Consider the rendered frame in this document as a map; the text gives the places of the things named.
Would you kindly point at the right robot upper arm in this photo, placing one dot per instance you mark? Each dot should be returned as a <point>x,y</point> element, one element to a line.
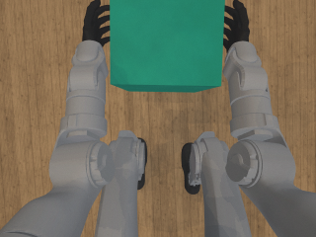
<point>265,172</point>

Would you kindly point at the left robot upper arm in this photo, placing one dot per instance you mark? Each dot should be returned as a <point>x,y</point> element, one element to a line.
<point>78,171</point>

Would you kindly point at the robot left forearm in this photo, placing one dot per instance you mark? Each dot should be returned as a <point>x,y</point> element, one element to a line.
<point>85,96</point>

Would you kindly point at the right robot foot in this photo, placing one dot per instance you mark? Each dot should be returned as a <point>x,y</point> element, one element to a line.
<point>185,160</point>

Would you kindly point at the robot right forearm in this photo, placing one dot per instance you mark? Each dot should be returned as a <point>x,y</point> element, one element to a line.
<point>249,96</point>

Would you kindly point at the left robot hand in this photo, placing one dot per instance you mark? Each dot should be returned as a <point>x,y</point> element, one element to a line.
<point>91,29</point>

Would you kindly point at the robot left shin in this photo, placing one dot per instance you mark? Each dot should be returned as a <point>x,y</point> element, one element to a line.
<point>124,133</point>

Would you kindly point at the right robot hand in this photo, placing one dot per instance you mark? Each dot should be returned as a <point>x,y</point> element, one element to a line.
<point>239,26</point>

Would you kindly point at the carton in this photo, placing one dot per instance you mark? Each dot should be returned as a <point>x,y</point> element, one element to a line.
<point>166,45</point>

